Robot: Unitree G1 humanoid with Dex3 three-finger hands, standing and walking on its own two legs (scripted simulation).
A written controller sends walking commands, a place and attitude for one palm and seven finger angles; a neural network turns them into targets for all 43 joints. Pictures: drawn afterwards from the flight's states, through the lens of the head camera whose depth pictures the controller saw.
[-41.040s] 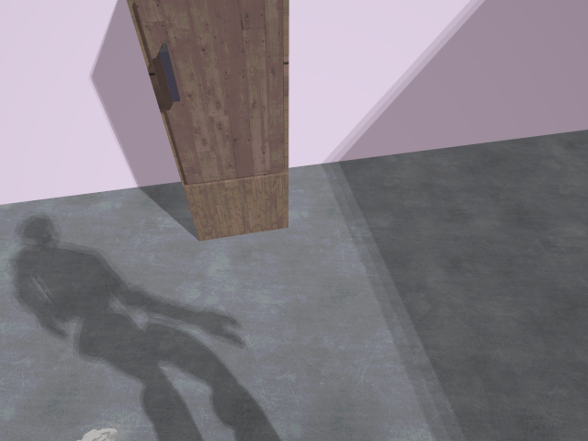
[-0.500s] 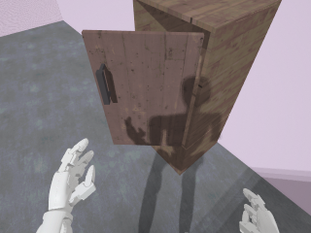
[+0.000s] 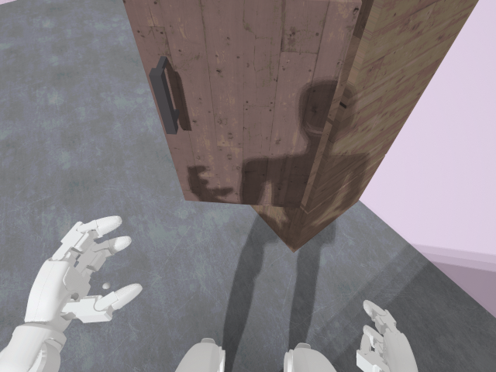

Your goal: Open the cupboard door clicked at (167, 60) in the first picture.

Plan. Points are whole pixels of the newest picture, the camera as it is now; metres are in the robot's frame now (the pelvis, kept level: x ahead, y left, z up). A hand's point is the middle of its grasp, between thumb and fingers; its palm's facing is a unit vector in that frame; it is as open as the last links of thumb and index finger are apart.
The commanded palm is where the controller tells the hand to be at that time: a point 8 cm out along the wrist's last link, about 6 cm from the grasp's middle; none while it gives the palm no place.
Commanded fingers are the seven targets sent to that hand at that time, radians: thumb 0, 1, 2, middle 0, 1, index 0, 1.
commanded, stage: raise the hand with hooked fingers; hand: left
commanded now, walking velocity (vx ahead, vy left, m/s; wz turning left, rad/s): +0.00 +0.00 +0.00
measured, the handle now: (167, 97) +0.57 +0.19 +0.09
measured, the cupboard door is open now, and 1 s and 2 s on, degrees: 48 48 48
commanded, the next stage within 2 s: move the hooked fingers beside the handle in 1.30 s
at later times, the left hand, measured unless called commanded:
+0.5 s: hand (59, 250) +0.26 +0.28 +0.08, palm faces +0.01 -1.00 -0.04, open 13.6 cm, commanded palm +0.24 +0.33 +0.09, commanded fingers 0.00 -0.50 0.30 -0.30 -1.20 -0.30 -1.20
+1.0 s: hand (48, 212) +0.31 +0.30 +0.10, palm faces +0.00 -1.00 -0.03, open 14.0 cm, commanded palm +0.28 +0.34 +0.11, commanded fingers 0.00 -0.50 0.30 -0.30 -1.20 -0.30 -1.20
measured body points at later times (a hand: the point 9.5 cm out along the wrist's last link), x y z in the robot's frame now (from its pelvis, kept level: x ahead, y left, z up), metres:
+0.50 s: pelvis +0.01 +0.03 +0.02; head +0.06 +0.05 +0.47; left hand +0.26 +0.33 +0.08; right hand +0.18 -0.21 -0.04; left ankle +0.01 +0.12 -0.66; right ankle +0.03 -0.10 -0.66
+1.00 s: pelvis +0.01 +0.03 +0.04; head +0.07 +0.04 +0.48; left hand +0.30 +0.35 +0.11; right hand +0.15 -0.23 -0.04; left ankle +0.01 +0.12 -0.66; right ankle +0.03 -0.10 -0.66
